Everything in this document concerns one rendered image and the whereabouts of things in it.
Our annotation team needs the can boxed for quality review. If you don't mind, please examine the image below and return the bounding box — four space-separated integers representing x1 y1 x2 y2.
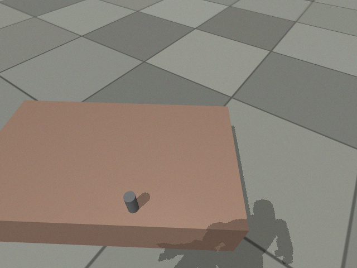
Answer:
123 191 139 213

